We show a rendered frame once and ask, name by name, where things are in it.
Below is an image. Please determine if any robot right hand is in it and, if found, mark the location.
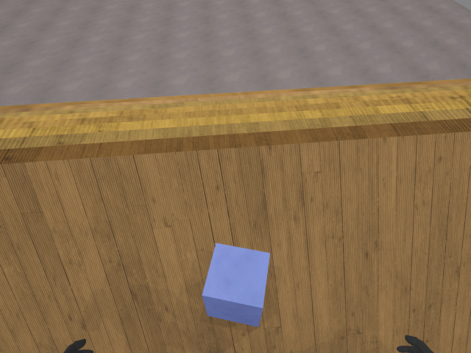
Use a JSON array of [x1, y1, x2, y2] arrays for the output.
[[397, 335, 433, 353]]

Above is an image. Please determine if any carton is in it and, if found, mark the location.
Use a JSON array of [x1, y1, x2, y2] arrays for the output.
[[202, 243, 270, 327]]

